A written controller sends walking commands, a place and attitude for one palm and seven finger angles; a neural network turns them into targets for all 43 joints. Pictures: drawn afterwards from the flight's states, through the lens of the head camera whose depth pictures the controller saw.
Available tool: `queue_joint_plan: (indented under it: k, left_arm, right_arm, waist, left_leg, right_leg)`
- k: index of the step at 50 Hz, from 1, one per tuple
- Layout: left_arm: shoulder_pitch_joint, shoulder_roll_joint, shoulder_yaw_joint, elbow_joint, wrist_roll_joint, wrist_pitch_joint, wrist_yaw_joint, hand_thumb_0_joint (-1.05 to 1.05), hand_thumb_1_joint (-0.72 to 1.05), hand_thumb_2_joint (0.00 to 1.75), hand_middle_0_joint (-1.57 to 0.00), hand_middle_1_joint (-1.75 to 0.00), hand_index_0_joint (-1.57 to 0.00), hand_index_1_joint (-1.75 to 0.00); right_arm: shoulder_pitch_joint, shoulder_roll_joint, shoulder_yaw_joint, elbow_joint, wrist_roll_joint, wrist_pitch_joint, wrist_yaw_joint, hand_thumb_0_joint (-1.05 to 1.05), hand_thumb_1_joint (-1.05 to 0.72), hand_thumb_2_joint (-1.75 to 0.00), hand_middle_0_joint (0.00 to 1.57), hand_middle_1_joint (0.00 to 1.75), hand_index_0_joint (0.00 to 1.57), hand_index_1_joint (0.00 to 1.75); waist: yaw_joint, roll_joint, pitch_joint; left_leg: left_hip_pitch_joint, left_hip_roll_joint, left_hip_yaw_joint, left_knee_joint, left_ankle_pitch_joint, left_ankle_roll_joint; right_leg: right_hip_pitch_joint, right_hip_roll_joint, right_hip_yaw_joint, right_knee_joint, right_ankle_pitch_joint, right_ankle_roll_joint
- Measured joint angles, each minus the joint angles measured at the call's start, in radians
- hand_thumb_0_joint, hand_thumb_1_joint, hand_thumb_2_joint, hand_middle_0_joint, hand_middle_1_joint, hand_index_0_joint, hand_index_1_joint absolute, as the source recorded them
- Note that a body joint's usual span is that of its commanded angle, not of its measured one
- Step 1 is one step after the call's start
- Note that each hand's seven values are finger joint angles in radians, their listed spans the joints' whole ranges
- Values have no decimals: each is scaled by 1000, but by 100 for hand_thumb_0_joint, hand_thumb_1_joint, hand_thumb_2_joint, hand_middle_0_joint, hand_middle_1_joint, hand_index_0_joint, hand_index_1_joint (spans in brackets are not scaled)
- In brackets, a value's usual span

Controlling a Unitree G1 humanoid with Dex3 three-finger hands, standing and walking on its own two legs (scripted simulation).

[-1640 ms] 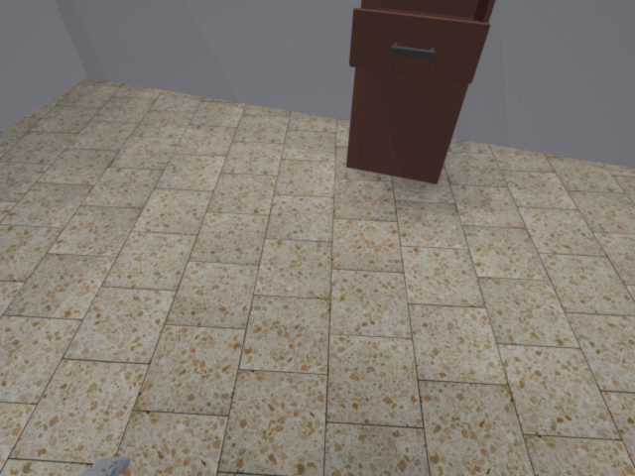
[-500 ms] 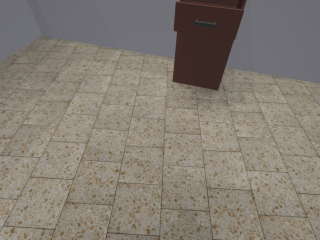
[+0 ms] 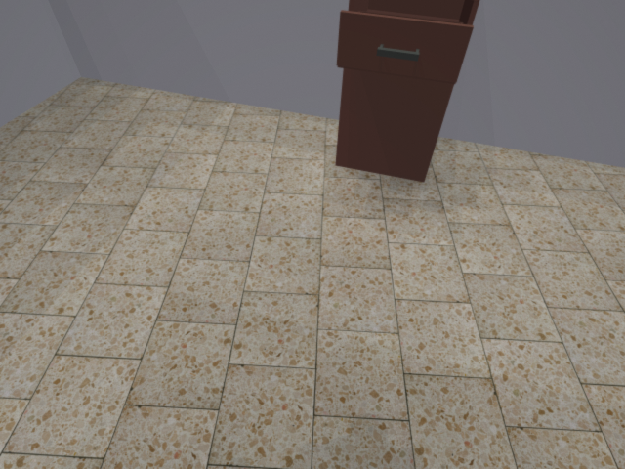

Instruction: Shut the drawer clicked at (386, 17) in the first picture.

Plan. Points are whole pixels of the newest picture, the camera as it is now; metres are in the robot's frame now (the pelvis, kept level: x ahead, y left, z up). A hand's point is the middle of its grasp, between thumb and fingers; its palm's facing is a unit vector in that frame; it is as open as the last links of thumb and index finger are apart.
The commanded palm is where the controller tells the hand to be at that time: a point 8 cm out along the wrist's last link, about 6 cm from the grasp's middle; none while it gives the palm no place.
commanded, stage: walk to a spot facing it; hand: left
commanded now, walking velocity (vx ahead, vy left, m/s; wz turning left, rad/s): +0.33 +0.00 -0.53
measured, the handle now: (398, 51) +1.38 -0.20 -0.02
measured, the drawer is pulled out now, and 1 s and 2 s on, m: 0.28 0.28 0.28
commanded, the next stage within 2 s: turn to face it in 1.68 s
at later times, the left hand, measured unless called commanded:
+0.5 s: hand out of the picture +0.11 +0.11 -0.17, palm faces -0.12 -0.98 -0.17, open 7.4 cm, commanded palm none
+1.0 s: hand (268, 302) +0.46 +0.12 -0.18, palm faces -0.28 -0.95 -0.17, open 7.4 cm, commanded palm none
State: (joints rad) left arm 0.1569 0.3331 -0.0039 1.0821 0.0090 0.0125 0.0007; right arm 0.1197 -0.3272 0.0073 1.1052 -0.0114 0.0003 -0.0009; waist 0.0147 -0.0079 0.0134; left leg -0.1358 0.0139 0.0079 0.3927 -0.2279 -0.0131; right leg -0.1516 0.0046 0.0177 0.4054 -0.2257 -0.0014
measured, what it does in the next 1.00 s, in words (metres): walks ahead, turning right: left foot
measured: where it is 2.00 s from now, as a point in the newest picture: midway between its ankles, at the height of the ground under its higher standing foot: (389, 331)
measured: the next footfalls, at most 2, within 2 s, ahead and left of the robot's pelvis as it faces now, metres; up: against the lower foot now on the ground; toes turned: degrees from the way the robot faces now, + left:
left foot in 0.76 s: +0.43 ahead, +0.02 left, +0.00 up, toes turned -8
right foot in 1.34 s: +0.59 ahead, -0.28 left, +0.00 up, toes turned -37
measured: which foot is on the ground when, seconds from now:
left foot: down 0.00-0.26, up 0.28-0.74, down 0.76-1.00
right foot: down 0.00-0.78, up 0.80-1.00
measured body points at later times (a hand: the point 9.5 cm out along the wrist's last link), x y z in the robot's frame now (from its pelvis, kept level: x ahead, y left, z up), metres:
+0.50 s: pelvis +0.13 -0.06 +0.00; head +0.14 -0.07 +0.45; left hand +0.11 +0.16 -0.15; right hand +0.13 -0.31 -0.16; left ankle +0.19 +0.08 -0.66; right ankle +0.06 -0.12 -0.74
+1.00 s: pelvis +0.37 -0.04 +0.00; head +0.38 -0.02 +0.44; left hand +0.48 +0.17 -0.17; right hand +0.30 -0.28 -0.14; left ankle +0.39 +0.02 -0.74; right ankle +0.33 -0.18 -0.65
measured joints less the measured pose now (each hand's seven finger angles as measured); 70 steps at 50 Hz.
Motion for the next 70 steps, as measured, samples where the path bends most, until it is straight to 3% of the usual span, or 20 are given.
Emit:
queue_joint_plan:
  k: [6, 9, 12, 14, 16, 18, 20, 26, 31, 37, 39, 42, 45, 50, 54, 59, 63, 65, 67, 70]
  left_arm:
    - [109, -46, 17, -19, 8, 26, -28, 0, 90, 90, -20, -30, -20, -30]
    - [150, -74, 27, -24, 10, 30, -39, 0, 91, 90, -20, -30, -20, -30]
    - [163, -105, 34, -34, 9, 20, -48, 0, 91, 90, -20, -30, -20, -30]
    - [165, -120, 38, -50, 12, -8, -49, 0, 90, 90, -20, -30, -20, -30]
    - [168, -132, 40, -57, 7, -40, -35, 0, 90, 90, -20, -30, -20, -30]
    - [189, -143, 41, -57, 4, -58, -20, 0, 91, 90, -20, -30, -20, -30]
    - [218, -156, 39, -47, 5, -62, -10, 0, 91, 90, -20, -30, -20, -30]
    - [283, -202, 24, 6, 9, -69, -4, 0, 90, 90, -20, -30, -20, -30]
    - [302, -218, 22, 25, 10, -81, 8, 0, 90, 90, -20, -30, -21, -30]
    - [315, -202, 33, 38, 12, -79, 17, 0, 90, 90, -20, -30, -21, -30]
    - [315, -193, 42, 50, 4, -71, 15, 0, 90, 90, -20, -30, -21, -30]
    - [275, -174, 50, 51, 0, -51, 10, 0, 90, 90, -20, -30, -20, -30]
    - [216, -152, 65, 26, 11, -38, -1, 0, 91, 90, -20, -30, -20, -30]
    - [123, -133, 85, -46, 22, -19, -11, 0, 91, 90, -19, -29, -20, -29]
    - [65, -135, 89, -75, 22, -5, -20, 0, 91, 90, -19, -29, -20, -29]
    - [10, -149, 76, -79, 20, 8, -31, 0, 91, 90, -19, -29, -20, -29]
    - [-31, -165, 65, -81, 17, 7, -34, 0, 91, 90, -19, -29, -20, -29]
    - [-45, -172, 60, -87, 17, -5, -34, 0, 91, 90, -19, -30, -20, -29]
    - [-46, -173, 59, -94, 21, -34, -33, 0, 91, 90, -19, -30, -20, -29]
    - [-32, -175, 61, -91, 8, -67, -19, 0, 91, 90, -19, -30, -20, -30]
  right_arm:
    - [80, 54, -11, -28, -8, 5, 7, 1, -90, -89, 21, 30, 20, 29]
    - [124, 80, -21, -37, -7, -13, 6, 0, -90, -89, 21, 30, 20, 29]
    - [167, 88, -30, -33, -10, -21, 2, 0, -90, -89, 21, 30, 20, 29]
    - [195, 87, -34, -20, -7, -15, 2, 0, -90, -89, 21, 30, 20, 29]
    - [207, 93, -34, 4, -4, 3, 5, 1, -90, -89, 21, 30, 20, 29]
    - [201, 103, -36, 18, -4, 10, 9, 1, -91, -89, 21, 30, 20, 29]
    - [179, 109, -42, 10, -7, 7, 12, 1, -91, -89, 20, 30, 20, 29]
    - [84, 127, -58, -69, -9, -9, 21, 1, -91, -90, 20, 30, 20, 29]
    - [24, 148, -57, -101, -5, -14, 30, 1, -91, -90, 20, 30, 19, 29]
    - [-22, 178, -42, -120, -4, -35, 33, 1, -91, -90, 20, 30, 20, 29]
    - [-24, 189, -39, -126, -12, -58, 24, 1, -91, -90, 20, 30, 20, 29]
    - [3, 201, -35, -124, -11, -72, 13, 0, -91, -89, 20, 30, 20, 29]
    - [68, 203, -48, -100, -3, -83, -9, 0, -92, -89, 21, 30, 20, 29]
    - [181, 165, -59, -43, -2, -87, -23, -1, -95, -89, 21, 30, 20, 29]
    - [264, 164, -52, -2, 1, -83, -23, -1, -94, -90, 20, 30, 20, 29]
    - [337, 187, -39, 28, -5, -80, -22, 0, -92, -90, 20, 30, 19, 29]
    - [378, 207, -32, 45, -12, -75, -19, 0, -91, -90, 20, 30, 20, 29]
    - [397, 216, -29, 58, -12, -68, -17, 0, -91, -90, 20, 30, 20, 29]
    - [414, 228, -27, 75, -7, -55, -11, 0, -91, -90, 20, 30, 20, 29]
    - [368, 236, -29, 78, 7, -31, -4, 1, -91, -89, 21, 30, 20, 29]
  waist:
    - [8, -5, -34]
    - [6, -8, -20]
    - [-3, 10, 7]
    - [-6, 32, 25]
    - [3, 37, 33]
    - [19, 25, 29]
    - [25, 11, 22]
    - [5, 8, 7]
    - [21, 17, 13]
    - [45, -5, 25]
    - [32, -23, 31]
    - [23, -44, 40]
    - [11, -48, 31]
    - [6, -52, 4]
    - [-5, -49, -1]
    - [-39, -30, 22]
    - [-73, -10, 51]
    - [-84, 5, 60]
    - [-73, 8, 64]
    - [-56, 3, 80]
  left_leg:
    - [-10, 19, 53, 85, -91, 2]
    - [20, 33, 95, 84, -118, -6]
    - [49, 59, 121, 99, -152, -30]
    - [12, 94, 118, 226, -215, -28]
    - [-90, 96, 74, 475, -266, -10]
    - [-187, 83, 57, 658, -230, 0]
    - [-272, 81, 62, 736, -169, -3]
    - [-457, 106, 61, 681, 17, -30]
    - [-493, 110, 65, 528, 81, -29]
    - [-366, 58, 105, 259, 64, 16]
    - [-317, 39, 123, 248, 51, 48]
    - [-252, 36, 171, 281, -43, 78]
    - [-149, 25, 200, 187, -44, 75]
    - [-13, 2, 239, 42, -41, 80]
    - [74, -11, 261, -31, -58, 70]
    - [172, -5, 288, -82, -104, 44]
    - [233, 18, 315, -73, -170, 9]
    - [246, 46, 324, -23, -224, -13]
    - [207, 91, 324, 155, -283, -23]
    - [-12, 101, 167, 689, -272, -3]
  right_leg:
    - [-66, 16, 33, 163, -148, -21]
    - [-139, -1, -17, 319, -222, -18]
    - [-167, -21, -73, 304, -221, -17]
    - [-150, -12, -104, 243, -103, -33]
    - [-137, 3, -119, 266, -120, -60]
    - [-92, 16, -110, 222, -139, -75]
    - [-42, 25, -89, 148, -119, -75]
    - [83, 46, -33, -39, -71, -75]
    - [174, 56, -4, -110, -95, -63]
    - [249, 39, 25, -62, -215, -31]
    - [178, 25, 25, 165, -271, -32]
    - [-44, 12, 21, 672, -235, -49]
    - [-224, -30, -23, 849, -130, -42]
    - [-426, -91, -37, 801, 9, -14]
    - [-501, -119, -37, 713, 104, 4]
    - [-471, -123, -91, 475, 133, 0]
    - [-401, -89, -144, 310, 67, -34]
    - [-349, -57, -170, 254, 23, -59]
    - [-284, -29, -188, 199, 53, -90]
    - [-255, -7, -184, 260, -15, -108]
